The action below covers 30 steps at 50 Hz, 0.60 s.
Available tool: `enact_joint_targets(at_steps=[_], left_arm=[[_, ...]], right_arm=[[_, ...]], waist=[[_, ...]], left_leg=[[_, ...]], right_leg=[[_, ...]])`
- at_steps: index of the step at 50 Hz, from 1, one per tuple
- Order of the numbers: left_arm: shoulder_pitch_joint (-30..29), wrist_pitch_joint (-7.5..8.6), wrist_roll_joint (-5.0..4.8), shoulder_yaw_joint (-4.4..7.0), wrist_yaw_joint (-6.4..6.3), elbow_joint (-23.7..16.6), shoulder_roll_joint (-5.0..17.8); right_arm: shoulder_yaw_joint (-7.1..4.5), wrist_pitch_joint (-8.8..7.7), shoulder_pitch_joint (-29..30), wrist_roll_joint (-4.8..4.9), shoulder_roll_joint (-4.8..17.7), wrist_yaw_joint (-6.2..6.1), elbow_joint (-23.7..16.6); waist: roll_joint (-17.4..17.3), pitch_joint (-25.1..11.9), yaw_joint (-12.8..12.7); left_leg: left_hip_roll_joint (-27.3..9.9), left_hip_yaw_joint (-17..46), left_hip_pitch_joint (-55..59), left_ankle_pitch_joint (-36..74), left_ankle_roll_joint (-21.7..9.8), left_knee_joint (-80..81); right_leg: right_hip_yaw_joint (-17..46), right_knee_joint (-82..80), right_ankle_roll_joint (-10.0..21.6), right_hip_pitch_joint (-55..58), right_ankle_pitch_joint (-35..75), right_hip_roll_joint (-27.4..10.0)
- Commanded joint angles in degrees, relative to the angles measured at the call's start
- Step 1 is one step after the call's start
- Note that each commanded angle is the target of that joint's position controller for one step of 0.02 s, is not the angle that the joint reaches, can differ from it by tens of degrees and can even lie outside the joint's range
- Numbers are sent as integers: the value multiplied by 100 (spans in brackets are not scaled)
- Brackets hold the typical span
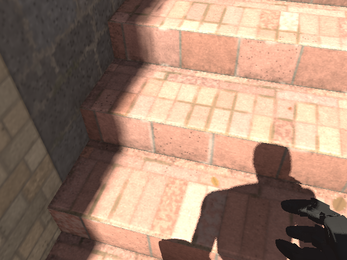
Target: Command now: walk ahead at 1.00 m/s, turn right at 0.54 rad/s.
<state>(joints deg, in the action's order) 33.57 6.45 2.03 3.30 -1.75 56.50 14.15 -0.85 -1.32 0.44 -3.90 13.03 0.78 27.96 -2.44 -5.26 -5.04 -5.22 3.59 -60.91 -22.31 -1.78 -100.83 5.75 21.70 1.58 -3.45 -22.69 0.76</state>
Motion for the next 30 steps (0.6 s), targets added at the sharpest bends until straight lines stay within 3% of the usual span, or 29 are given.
enact_joint_targets(at_steps=[1,2,3,4,5,6,7,8,9,10,11,12,13,15,16,17,18,19,20,21,22,23,24,25,26,27,28,29,30], left_arm=[[887,71,62,116,-95,-60,649],[1800,15,95,160,-224,235,579],[1931,-50,132,156,-372,357,553],[240,-117,-57,80,-318,-186,281],[-211,-18,-330,193,-115,-698,915],[-992,276,-635,609,210,-879,2120],[-2127,487,-905,598,416,-1577,1884],[-1823,621,-586,519,522,-1689,1079],[-1115,591,-441,416,465,-1520,429],[-1098,410,-351,390,397,-1585,156],[-1256,234,-78,370,366,-1614,-55],[-1881,76,181,286,426,-1714,-337],[-2092,-63,146,186,484,-1830,-618],[-2582,-326,10,-69,415,-2083,-1086],[-3162,-394,-160,-167,345,-2412,-1123],[-3567,-444,-193,-171,260,-2661,-983],[-3726,-543,-213,-169,152,-2897,-951],[-3912,-633,-200,-193,62,-3025,-946],[-4156,-686,-200,-287,25,-3231,-985],[-4646,-794,-232,-314,-62,-3363,-890],[-3941,-896,-283,-321,-7,-3384,-530],[-2802,-999,-154,-150,147,-2768,59],[-1830,-1018,-189,9,108,-2642,432],[-562,-1114,-160,180,71,-2387,797],[-330,-1136,-335,289,133,-2160,1056],[-556,-977,-318,454,189,-2188,1228],[-2233,-773,-476,418,315,-2195,770],[-2589,-603,-190,293,342,-2429,1017],[-2251,-671,-86,283,278,-2194,1055]], right_arm=[[213,-330,2499,-130,-27,-110,-1415],[380,-441,3333,-123,-328,-150,-1964],[506,-525,3670,-2,-505,-128,-2267],[644,-542,2350,359,-774,11,-2071],[213,-401,214,558,-336,-71,-1436],[-328,-111,-2851,451,389,-356,-733],[-795,-37,-4017,101,1995,-413,-85],[-833,45,-3725,150,2348,-357,202],[-738,3,-2784,212,1856,-336,240],[-571,-157,-1784,256,1321,-298,211],[-387,-266,-1051,274,749,-281,356],[-284,-299,-1070,344,269,-254,753],[-251,-359,-1381,170,73,-240,1150],[-90,-484,-2328,168,-522,-165,1955],[-125,-556,-2230,123,-215,-208,2041],[-89,-586,-1927,90,-301,-192,2143],[-104,-645,-2017,52,-149,-172,2303],[-71,-704,-2121,83,-142,-153,2479],[-40,-644,-2032,143,-150,-105,2550],[-23,-561,-2193,266,-182,-153,2706],[-94,-529,-1843,401,396,-258,2553],[-201,-587,-1676,778,973,-438,2046],[-399,-730,-1850,784,1923,-511,1876],[-596,-821,-1157,738,2420,-447,1492],[-696,-876,-710,838,2474,-382,1155],[-652,-859,-490,849,1675,-198,913],[-413,-682,-874,493,676,32,1008],[-315,-663,-1525,143,218,79,245],[-174,-676,-1159,-6,68,80,-214]], waist=[[742,1672,-720],[815,1544,-1140],[1155,1366,-1144],[347,680,63],[625,-898,891],[1537,-2336,2740],[-1361,-3418,3120],[-3026,-3464,2382],[-2801,-2775,1577],[-1896,-1702,934],[-1246,-930,477],[-501,-235,457],[-642,-7,443],[-488,536,456],[-758,942,541],[-281,1172,289],[-508,1296,204],[-413,1479,51],[81,1677,-281],[367,1773,-237],[231,1437,-849],[189,89,-1038],[-97,-866,-1460],[-527,-1576,-2061],[-466,-1920,-1995],[64,-1400,-1735],[812,126,-721],[1430,-310,306],[717,-1419,214]], left_leg=[[12,-220,-4324,-2968,-70,-1132],[-52,91,-4674,-3838,-224,-429],[-141,131,-3902,-3936,-339,622],[127,-315,801,-1798,-469,3977],[816,-879,4996,-241,-266,3616],[635,40,7896,-132,-444,3118],[-760,2702,8107,-1306,-332,4941],[-1767,4728,7678,-230,3,7105],[-2194,5303,7081,878,280,7732],[-2106,4254,6167,2253,-87,7297],[-1979,3227,5334,2135,-556,6788],[-1484,2217,4666,1158,-701,6618],[-1480,1626,4722,867,-710,6730],[-1287,577,5248,1345,-201,7200],[-1402,194,5302,2398,-203,7808],[-1347,-401,5060,2674,100,8261],[-1458,-704,5072,3277,178,8641],[-1343,-1009,5339,3408,284,8883],[-940,-1638,5084,3106,554,9119],[-609,-1978,4540,3846,538,9564],[-475,-2700,3559,5522,416,9837],[-399,-2592,3184,9030,115,9265],[-677,-2292,3554,10971,-122,8243],[-988,-1993,4246,12402,-240,6775],[-934,-1688,4274,12313,-333,5278],[-314,-1264,4034,7322,-204,2581],[735,-926,2873,1212,-105,243],[1172,-283,917,327,147,-2032],[1053,268,350,204,-4,-2826]], right_leg=[[2092,-886,1490,2104,3235,-1449],[2011,-696,1228,2951,4727,-1477],[1785,-985,1047,2709,5162,-1468],[1120,-1456,767,-143,6295,-909],[1381,-958,892,-1858,7875,-933],[1324,873,573,-2673,10284,-1186],[1275,3648,162,-2954,6509,-101],[1755,6020,274,-3250,1202,912],[1771,7940,164,-3849,1327,824],[790,8648,-22,-4253,1765,407],[226,9036,70,-4594,2207,195],[95,9439,275,-5100,2214,112],[116,10076,436,-5739,1748,295],[303,10505,684,-6964,1092,307],[-123,10839,677,-7436,43,445],[-40,10183,750,-7470,-180,319],[-237,10580,813,-7551,-524,449],[-343,10704,928,-7986,-798,498],[-462,9413,1021,-7763,-674,325],[-933,8788,1034,-7100,-520,616],[-1699,7153,901,-4895,-94,552],[-2217,6832,764,-2056,684,1088],[-2187,6575,709,-533,902,1216],[-1852,6389,779,53,566,1112],[-1239,5286,840,647,760,1147],[-199,2395,1547,830,1153,620],[816,1094,1965,-512,1089,1043],[2937,1758,2656,323,5574,29],[4458,565,2735,643,1569,-400]])
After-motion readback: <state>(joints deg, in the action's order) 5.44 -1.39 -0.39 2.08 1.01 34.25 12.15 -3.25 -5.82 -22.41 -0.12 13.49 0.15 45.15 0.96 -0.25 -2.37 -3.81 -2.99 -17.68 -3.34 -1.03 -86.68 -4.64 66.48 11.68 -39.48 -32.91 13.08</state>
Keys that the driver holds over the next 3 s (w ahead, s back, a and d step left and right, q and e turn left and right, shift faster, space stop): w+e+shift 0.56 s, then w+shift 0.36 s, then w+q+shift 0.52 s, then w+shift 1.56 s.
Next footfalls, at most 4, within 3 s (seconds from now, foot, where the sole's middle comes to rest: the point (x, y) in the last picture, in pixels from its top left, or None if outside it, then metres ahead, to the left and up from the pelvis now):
0.10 left None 0.30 0.20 -0.61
0.54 right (208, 198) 0.62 -0.01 -0.44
0.92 left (205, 97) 0.92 0.01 -0.28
1.26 right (298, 17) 1.19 -0.31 -0.12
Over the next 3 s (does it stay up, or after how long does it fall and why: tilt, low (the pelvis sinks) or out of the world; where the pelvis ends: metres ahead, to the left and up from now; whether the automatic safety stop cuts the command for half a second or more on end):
stays up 2.57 -0.45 1.35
